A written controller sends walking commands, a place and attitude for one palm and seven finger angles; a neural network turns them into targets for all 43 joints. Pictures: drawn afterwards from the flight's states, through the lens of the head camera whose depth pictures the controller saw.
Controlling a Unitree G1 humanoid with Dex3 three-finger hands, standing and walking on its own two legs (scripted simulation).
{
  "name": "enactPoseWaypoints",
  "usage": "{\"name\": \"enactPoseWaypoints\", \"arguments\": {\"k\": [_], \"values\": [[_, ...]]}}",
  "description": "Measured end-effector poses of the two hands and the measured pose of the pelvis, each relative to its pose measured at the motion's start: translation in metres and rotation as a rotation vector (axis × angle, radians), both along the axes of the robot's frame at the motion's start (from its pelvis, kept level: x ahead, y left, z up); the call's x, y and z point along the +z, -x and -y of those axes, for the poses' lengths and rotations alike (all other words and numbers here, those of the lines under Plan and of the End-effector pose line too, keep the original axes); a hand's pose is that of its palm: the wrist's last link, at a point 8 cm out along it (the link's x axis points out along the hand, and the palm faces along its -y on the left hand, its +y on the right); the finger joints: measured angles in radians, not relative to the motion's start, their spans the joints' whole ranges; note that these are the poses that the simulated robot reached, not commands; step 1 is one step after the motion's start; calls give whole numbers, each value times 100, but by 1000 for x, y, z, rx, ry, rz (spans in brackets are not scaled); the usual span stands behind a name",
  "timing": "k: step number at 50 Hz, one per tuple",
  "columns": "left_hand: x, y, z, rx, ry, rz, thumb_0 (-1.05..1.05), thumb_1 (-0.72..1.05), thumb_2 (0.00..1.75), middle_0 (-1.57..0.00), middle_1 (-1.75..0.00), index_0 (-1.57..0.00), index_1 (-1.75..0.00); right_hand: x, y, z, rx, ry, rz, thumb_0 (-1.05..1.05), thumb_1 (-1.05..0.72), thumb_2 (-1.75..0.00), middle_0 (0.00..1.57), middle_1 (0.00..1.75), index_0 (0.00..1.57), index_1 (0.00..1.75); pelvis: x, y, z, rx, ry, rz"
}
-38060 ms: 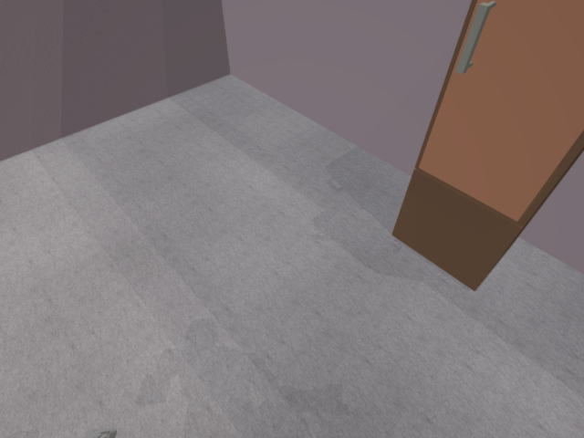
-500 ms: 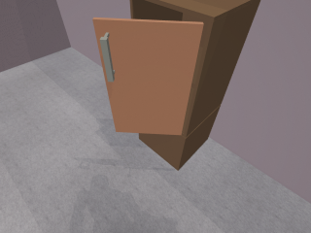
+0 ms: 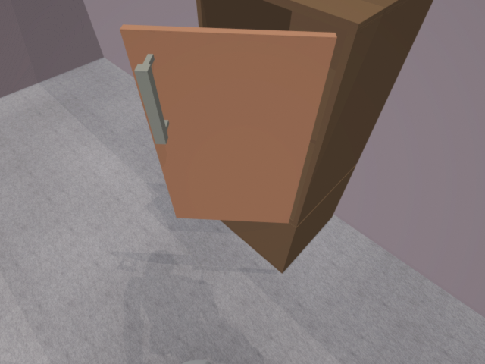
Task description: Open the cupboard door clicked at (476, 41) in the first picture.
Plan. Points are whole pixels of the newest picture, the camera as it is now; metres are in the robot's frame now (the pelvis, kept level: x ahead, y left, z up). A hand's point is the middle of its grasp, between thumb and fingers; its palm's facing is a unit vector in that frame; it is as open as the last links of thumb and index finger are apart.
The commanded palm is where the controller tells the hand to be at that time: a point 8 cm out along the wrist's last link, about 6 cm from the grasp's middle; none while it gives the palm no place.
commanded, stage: come to a stop and stand still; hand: left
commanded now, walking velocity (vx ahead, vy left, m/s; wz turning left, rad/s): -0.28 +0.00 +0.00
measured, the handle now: (156, 101) +0.54 +0.22 +0.13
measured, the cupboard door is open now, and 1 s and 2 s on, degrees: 41 41 41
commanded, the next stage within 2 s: look again from close up in 0.90 s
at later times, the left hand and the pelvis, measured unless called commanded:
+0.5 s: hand (147, 345) +0.17 +0.20 -0.16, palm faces -0.03 -0.95 -0.30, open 7.3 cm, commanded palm none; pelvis +0.05 -0.01 -0.01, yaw -3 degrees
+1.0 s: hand out of the picture +0.07 +0.20 -0.17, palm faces -0.04 -0.97 -0.24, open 7.3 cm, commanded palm none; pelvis +0.05 +0.01 +0.00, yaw -2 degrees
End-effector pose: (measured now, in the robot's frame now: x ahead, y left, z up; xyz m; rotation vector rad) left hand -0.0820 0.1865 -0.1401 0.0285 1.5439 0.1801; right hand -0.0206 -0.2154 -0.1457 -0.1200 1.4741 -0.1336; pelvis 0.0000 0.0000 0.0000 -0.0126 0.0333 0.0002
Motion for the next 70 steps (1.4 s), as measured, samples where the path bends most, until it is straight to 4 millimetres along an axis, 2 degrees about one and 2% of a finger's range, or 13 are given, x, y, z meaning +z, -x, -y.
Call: {"name": "enactPoseWaypoints", "arguments": {"k": [5, 7, 10, 18, 21, 24, 29, 36, 41, 48, 54, 61, 70], "values": [[-13, -15, -14, 4, 30, -94, 0, 91, 90, -21, -30, -20, -30, -2, -65, 0, 18, 77, 102, 3, -94, -90, 20, 30, 20, 30, -12, -33, -20, -15, 3, 8], [-16, -32, -25, -26, 25, -110, 0, 91, 90, -21, -30, -20, -30, 1, -86, -4, 6, 93, 145, 2, -93, -90, 20, 30, 20, 30, -11, -42, -25, -37, -11, 17], [-14, -71, -44, -72, -12, -70, 0, 91, 90, -21, -30, -20, -30, 7, -109, -10, 1, 97, 183, 1, -93, -90, 20, 30, 20, 30, -5, -48, -28, -46, -11, 20], [2, -195, -77, -152, -129, 216, 0, 91, 90, -20, -29, -20, -30, 10, -129, 1, -13, 92, 201, 0, -93, -90, 20, 30, 20, 30, 3, -48, -18, -51, 3, 17], [11, -227, -75, -177, -159, 312, 0, 91, 90, -20, -29, -20, -30, 5, -130, 12, -17, 78, 205, 0, -92, -90, 20, 30, 20, 30, 0, -49, -9, -49, 0, 26], [14, -244, -65, -205, -185, 383, 0, 91, 90, -20, -29, -20, -30, -7, -131, 26, -32, 58, 216, 0, -92, -90, 20, 30, 20, 30, -9, -53, 3, -48, -20, 30], [11, -242, -41, -226, -150, 382, 0, 91, 90, -20, -29, -20, -30, -9, -122, 36, -56, 56, 198, 0, -91, -90, 20, 30, 20, 30, -9, -52, 10, -33, 5, 32], [-8, -219, -19, -165, -39, 331, 0, 92, 90, -20, -30, -20, -30, 3, -93, 24, -38, 69, 138, 0, -91, -90, 20, 30, 20, 30, -5, -52, 7, -26, 12, 36], [-3, -199, -31, -138, -58, 293, -2, 94, 90, -21, -30, -20, -30, 12, -75, 14, -25, 59, 85, 1, -93, -90, 20, 30, 20, 30, 4, -54, 4, -31, 5, 32], [1, -158, -54, -180, -102, 187, -1, 92, 90, -21, -30, -20, -30, 5, -76, 4, -22, 36, 160, 1, -93, -90, 20, 30, 20, 30, 1, -52, -7, -36, -1, 42], [10, -137, -64, -161, -127, 141, 0, 91, 90, -20, -30, -20, -30, 1, -79, -1, 6, 13, 164, 1, -93, -90, 20, 30, 20, 30, 3, -53, -11, -37, -12, 52], [12, -131, -57, -156, -119, 119, 0, 91, 90, -20, -30, -20, -30, 0, -82, 2, 17, 3, 151, 1, -93, -90, 20, 30, 20, 30, 6, -55, -9, -42, -20, 53], [8, -150, -36, -163, -84, 146, 0, 91, 90, -20, -30, -20, -30, 2, -84, 9, 10, 8, 129, 1, -92, -90, 20, 30, 20, 30, 7, -60, 0, -45, -23, 53]]}}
